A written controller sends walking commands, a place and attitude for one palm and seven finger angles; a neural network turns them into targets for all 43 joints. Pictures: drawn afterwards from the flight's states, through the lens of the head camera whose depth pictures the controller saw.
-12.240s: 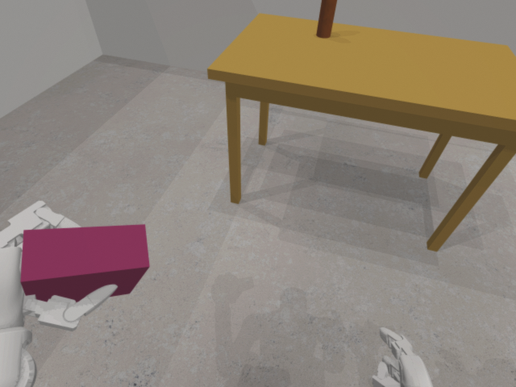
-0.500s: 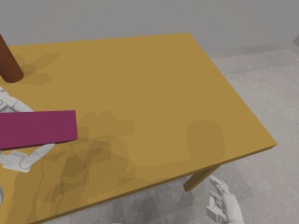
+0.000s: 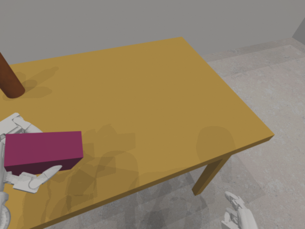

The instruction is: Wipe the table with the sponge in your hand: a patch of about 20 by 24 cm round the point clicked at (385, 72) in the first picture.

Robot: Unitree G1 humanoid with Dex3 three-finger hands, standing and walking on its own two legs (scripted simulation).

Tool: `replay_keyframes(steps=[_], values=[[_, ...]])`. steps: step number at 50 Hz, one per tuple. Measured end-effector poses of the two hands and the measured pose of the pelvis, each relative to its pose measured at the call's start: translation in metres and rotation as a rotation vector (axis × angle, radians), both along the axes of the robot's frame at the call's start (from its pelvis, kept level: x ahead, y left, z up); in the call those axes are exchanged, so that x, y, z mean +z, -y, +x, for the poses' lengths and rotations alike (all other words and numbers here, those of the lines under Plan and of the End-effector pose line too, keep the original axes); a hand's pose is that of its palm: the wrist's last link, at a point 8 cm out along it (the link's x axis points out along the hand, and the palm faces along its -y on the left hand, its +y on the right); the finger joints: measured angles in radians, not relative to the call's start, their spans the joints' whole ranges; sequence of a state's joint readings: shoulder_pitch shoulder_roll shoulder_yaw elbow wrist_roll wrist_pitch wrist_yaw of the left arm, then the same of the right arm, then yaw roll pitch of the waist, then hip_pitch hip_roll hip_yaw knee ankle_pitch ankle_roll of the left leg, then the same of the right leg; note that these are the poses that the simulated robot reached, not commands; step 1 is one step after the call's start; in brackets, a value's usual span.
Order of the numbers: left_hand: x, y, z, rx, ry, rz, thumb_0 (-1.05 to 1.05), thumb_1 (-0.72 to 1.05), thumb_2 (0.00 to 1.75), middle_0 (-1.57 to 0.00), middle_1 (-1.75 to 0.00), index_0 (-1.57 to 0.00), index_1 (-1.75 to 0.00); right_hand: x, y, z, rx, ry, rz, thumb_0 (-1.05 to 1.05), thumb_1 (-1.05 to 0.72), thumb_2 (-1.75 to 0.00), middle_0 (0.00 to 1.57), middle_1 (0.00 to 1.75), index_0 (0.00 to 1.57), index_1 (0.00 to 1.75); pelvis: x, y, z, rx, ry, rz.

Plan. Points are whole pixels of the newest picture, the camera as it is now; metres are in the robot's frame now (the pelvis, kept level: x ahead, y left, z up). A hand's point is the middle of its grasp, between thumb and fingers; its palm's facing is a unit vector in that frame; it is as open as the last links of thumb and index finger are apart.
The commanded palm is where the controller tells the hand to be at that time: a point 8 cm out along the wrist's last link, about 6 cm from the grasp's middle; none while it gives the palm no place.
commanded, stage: come to a stop and stand still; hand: left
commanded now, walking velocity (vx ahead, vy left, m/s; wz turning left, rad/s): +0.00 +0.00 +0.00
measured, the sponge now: (55, 154) +0.23 +0.22 +0.13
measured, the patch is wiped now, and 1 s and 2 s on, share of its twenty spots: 0.00 0.00 0.00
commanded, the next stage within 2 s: look again from close up in 0.60 s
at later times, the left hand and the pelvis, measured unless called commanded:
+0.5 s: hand (57, 144) +0.24 +0.22 +0.15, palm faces +0.34 -0.85 -0.40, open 9.2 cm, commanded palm +0.18 +0.25 +0.17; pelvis +0.02 -0.03 +0.00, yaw +0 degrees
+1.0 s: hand (56, 141) +0.25 +0.23 +0.15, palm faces +0.34 -0.86 -0.39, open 9.2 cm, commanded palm +0.19 +0.26 +0.17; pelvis +0.03 -0.02 +0.00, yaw +0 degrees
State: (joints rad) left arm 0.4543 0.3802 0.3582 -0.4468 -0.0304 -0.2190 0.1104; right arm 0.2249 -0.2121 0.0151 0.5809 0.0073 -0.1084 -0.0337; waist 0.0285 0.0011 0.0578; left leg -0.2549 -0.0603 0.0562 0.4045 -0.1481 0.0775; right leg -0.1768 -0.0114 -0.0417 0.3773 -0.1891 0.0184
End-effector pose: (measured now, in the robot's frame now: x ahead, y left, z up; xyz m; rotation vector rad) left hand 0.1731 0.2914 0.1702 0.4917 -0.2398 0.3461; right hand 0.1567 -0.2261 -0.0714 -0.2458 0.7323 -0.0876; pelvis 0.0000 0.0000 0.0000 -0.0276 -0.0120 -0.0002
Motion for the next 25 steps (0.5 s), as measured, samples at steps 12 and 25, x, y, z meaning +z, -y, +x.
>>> replay_keyframes(steps=[12, 25], values=[[-0.007, 0.033, 0.016, -0.045, -0.001, -0.051, 0.00, -0.42, 1.04, -0.82, -1.39, -0.82, -1.39, 0.007, 0.021, 0.010, 0.005, 0.045, -0.010, 0.02, -0.90, -0.90, 0.20, 0.30, 0.20, 0.30, 0.000, 0.021, 0.002, -0.003, -0.005, -0.007], [-0.006, 0.032, 0.027, -0.018, -0.049, -0.042, 0.00, -0.42, 1.04, -0.82, -1.39, -0.82, -1.39, 0.007, 0.030, 0.031, -0.013, 0.045, -0.006, 0.02, -0.90, -0.90, 0.20, 0.30, 0.20, 0.30, 0.002, 0.027, 0.021, -0.007, -0.020, 0.001]])
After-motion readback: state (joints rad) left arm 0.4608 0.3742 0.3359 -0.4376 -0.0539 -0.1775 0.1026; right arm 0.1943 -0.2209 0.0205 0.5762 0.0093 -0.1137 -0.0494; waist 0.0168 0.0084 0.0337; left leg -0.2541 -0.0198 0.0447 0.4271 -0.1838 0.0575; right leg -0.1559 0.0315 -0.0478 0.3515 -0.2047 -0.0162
